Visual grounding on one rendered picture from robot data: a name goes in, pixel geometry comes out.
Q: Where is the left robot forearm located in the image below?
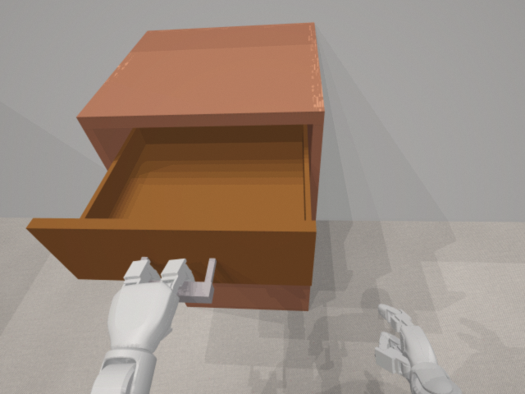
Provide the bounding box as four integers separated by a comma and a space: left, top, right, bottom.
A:
90, 347, 157, 394

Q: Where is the right robot forearm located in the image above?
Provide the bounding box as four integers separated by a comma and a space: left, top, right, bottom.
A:
409, 362, 463, 394

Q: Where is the robot left hand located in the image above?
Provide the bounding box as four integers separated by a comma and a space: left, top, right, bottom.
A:
107, 259, 195, 353

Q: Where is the cabinet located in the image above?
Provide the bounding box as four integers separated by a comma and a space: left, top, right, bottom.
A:
76, 22, 325, 311

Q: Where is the handle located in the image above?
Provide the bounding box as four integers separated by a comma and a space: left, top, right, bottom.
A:
141, 257, 217, 304

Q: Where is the drawer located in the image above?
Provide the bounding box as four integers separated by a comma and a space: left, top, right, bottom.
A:
26, 125, 317, 286

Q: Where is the robot right hand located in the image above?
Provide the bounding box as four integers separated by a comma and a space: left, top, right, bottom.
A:
375, 304, 438, 381

